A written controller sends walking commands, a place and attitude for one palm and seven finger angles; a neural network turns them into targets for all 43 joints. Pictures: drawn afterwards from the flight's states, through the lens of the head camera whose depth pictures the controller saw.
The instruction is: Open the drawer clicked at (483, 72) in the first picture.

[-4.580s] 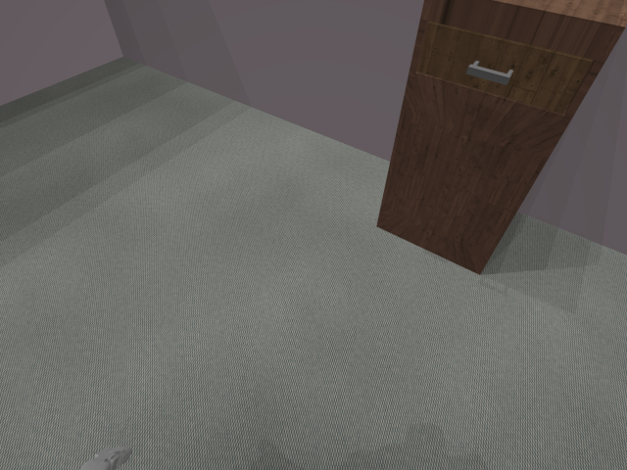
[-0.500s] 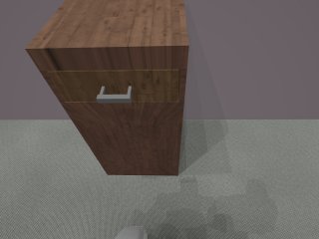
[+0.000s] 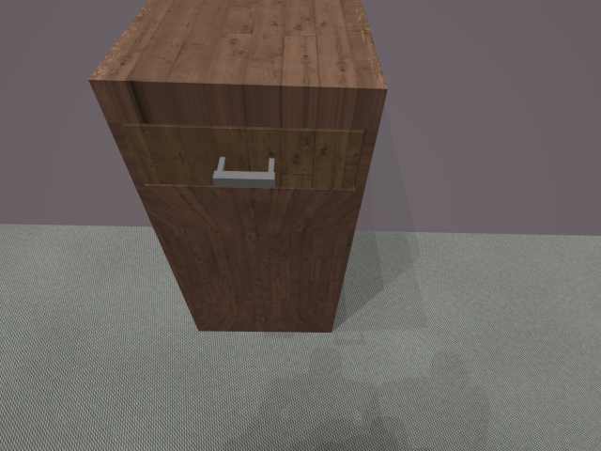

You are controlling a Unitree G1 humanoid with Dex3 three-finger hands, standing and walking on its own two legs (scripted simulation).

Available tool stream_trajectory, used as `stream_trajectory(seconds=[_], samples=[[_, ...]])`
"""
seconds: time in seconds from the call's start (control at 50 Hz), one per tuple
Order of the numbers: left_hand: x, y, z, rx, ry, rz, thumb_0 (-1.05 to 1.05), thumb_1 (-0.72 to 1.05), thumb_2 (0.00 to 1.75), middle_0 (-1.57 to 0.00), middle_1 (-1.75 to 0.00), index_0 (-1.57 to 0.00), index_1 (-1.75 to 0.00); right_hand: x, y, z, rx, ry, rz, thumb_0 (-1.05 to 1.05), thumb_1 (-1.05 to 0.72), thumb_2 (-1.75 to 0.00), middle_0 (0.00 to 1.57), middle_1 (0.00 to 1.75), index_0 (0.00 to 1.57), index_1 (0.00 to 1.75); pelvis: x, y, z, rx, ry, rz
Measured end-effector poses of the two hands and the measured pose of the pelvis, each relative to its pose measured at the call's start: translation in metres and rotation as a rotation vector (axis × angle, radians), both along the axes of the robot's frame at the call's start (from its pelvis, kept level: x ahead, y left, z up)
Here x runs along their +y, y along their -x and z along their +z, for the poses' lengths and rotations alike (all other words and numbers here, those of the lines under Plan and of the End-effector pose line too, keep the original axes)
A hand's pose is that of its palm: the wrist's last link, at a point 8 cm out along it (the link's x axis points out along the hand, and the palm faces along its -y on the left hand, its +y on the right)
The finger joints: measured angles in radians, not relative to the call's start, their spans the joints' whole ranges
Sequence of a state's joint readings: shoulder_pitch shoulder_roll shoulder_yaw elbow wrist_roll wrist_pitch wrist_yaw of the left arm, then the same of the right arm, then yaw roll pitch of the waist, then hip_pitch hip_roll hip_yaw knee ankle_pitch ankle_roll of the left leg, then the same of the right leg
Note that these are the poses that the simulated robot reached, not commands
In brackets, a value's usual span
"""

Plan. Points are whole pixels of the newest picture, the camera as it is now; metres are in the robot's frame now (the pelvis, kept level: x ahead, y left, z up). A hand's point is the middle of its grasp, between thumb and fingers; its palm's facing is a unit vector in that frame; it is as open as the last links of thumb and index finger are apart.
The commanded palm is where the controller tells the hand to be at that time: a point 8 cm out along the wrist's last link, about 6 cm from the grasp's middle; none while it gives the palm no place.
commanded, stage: come to a stop and stand still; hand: left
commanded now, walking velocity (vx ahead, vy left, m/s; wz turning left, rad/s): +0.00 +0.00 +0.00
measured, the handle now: (245, 171) +0.57 +0.15 +0.02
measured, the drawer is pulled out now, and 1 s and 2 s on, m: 0.00 0.00 0.00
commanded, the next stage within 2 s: look again from close up in 0.56 s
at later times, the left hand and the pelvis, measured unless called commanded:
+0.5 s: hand out of the picture -0.06 +0.14 -0.17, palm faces +0.04 -0.99 -0.16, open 7.4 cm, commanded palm none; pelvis -0.04 -0.01 +0.01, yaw +1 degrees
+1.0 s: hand out of the picture -0.02 +0.17 -0.17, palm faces +0.04 -0.98 -0.20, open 7.4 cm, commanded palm none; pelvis -0.02 +0.00 +0.00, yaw +1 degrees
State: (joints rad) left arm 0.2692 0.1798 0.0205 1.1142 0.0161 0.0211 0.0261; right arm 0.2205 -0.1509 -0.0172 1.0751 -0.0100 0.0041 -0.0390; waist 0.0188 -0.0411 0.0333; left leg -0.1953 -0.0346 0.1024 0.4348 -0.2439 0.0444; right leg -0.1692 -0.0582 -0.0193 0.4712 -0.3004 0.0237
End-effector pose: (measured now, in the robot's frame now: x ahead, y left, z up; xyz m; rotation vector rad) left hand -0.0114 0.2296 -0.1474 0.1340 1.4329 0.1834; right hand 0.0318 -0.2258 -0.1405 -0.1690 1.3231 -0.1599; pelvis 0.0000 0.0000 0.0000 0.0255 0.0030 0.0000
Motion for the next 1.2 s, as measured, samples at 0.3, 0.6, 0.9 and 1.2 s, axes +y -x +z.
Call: stream_trajectory(seconds=[0.3,0.6,0.9,1.2], samples=[[-0.017,0.009,0.009,-0.073,-0.004,-0.039,0.01,0.93,0.90,-0.20,-0.30,-0.20,-0.30,0.008,0.086,-0.005,0.117,-0.065,-0.046,0.00,-0.91,-0.90,0.20,0.30,0.20,0.30,-0.010,0.029,0.006,-0.047,0.018,0.006],[-0.049,0.069,0.003,0.057,0.064,0.013,0.00,0.91,0.90,-0.20,-0.30,-0.20,-0.30,0.001,0.113,-0.001,0.185,-0.053,-0.053,0.00,-0.91,-0.90,0.20,0.30,0.20,0.30,-0.017,0.038,0.005,-0.022,0.022,0.014],[-0.027,0.033,0.000,-0.057,0.024,-0.011,0.00,0.90,0.90,-0.20,-0.30,-0.20,-0.30,0.008,0.059,-0.013,0.033,-0.055,0.011,0.01,-0.93,-0.90,0.20,0.30,0.20,0.30,-0.004,0.025,-0.004,-0.017,0.034,0.028],[-0.010,-0.004,0.004,-0.091,0.000,-0.034,0.00,0.91,0.90,-0.20,-0.30,-0.20,-0.30,0.006,0.042,-0.005,0.040,-0.034,0.022,0.01,-0.92,-0.90,0.20,0.30,0.20,0.30,-0.002,0.011,0.000,-0.016,0.022,0.017]])
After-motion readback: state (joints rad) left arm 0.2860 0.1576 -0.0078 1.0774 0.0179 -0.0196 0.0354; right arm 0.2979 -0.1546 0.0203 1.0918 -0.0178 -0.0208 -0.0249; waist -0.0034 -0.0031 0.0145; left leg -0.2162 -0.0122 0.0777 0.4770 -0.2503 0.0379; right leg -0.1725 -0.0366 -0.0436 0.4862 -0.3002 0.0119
